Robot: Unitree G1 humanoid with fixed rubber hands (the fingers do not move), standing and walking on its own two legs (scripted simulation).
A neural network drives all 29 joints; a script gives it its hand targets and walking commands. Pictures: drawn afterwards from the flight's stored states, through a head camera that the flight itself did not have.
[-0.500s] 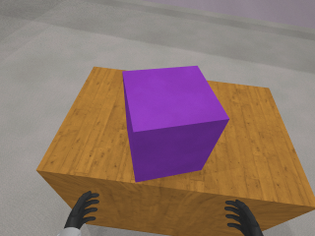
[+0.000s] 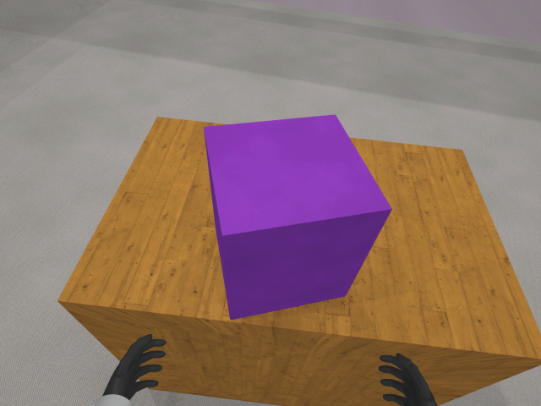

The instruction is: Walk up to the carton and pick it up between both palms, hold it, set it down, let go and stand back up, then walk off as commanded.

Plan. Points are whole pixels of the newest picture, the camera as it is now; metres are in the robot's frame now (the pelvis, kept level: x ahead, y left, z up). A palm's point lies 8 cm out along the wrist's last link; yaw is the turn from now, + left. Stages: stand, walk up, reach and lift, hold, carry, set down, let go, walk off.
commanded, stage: let go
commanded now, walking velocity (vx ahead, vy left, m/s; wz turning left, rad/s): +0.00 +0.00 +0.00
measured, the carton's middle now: (281, 220) +0.41 +0.01 +0.04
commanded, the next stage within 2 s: stand in 0.26 s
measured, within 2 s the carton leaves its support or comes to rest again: neither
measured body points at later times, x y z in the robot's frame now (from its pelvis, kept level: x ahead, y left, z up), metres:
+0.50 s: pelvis +0.00 +0.00 +0.00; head +0.00 +0.01 +0.45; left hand +0.17 +0.26 -0.07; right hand +0.18 -0.26 -0.08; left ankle +0.01 +0.15 -0.75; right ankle -0.02 -0.10 -0.75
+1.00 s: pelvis +0.01 +0.00 +0.00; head -0.01 +0.02 +0.45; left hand +0.15 +0.29 -0.09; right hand +0.18 -0.27 -0.08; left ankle +0.01 +0.15 -0.75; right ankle -0.02 -0.10 -0.75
